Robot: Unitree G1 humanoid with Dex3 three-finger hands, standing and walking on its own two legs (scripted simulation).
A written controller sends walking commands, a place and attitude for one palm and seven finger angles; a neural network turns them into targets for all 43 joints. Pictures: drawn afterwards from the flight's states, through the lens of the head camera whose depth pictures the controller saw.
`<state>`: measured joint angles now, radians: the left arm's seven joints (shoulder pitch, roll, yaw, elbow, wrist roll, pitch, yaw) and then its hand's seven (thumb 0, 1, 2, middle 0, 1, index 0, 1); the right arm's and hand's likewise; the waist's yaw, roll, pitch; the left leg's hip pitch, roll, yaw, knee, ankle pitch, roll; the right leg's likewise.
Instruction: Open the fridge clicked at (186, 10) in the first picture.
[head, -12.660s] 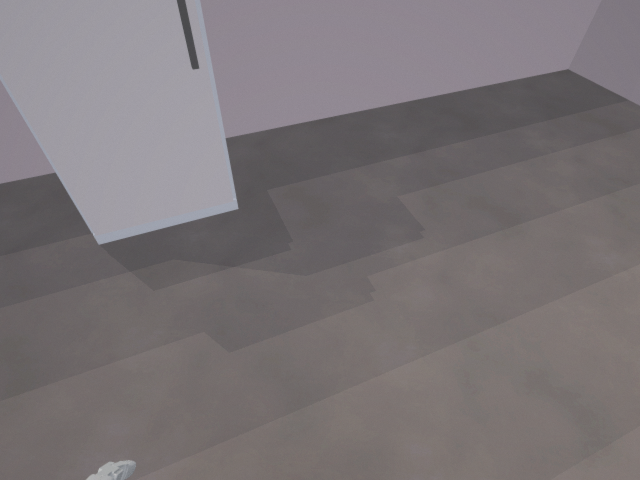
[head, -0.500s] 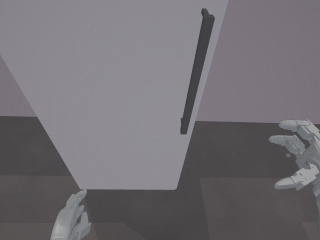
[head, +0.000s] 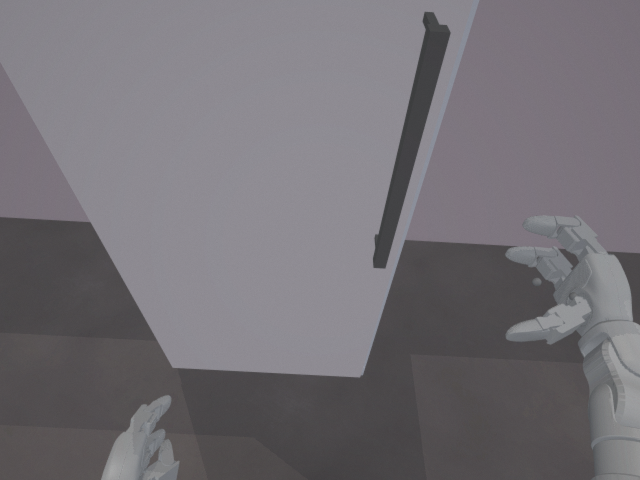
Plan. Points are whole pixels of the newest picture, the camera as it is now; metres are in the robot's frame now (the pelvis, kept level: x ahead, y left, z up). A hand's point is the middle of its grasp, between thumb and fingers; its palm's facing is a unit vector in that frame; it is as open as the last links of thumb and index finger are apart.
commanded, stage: move the hooked fingers beside the handle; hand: right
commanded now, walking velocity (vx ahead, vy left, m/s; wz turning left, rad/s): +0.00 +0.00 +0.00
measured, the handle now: (399, 167) +0.50 -0.07 +0.15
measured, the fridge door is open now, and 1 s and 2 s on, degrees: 0 0 0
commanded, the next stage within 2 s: feel for the door with the fingertips in 1.76 s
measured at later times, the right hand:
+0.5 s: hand (486, 247) +0.38 -0.18 +0.12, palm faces -0.01 +1.00 -0.01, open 14.0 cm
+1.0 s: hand (452, 220) +0.43 -0.14 +0.12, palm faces -0.02 +1.00 +0.00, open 14.0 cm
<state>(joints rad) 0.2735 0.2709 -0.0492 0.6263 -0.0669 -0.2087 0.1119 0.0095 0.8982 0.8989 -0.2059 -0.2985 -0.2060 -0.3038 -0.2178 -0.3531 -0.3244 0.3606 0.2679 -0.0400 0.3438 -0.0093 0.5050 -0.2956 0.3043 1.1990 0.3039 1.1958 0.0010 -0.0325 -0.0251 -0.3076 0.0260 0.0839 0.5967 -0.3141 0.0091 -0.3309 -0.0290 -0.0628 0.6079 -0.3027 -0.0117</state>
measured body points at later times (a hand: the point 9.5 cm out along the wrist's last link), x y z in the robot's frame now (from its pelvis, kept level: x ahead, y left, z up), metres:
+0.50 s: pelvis +0.00 +0.00 +0.00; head +0.02 +0.01 +0.45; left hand +0.13 +0.25 -0.10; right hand +0.38 -0.23 +0.12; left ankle +0.00 +0.11 -0.73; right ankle +0.01 -0.11 -0.73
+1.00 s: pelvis +0.00 +0.00 -0.01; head +0.03 +0.01 +0.44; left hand +0.08 +0.26 -0.12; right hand +0.42 -0.20 +0.12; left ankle +0.00 +0.11 -0.73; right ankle +0.01 -0.11 -0.73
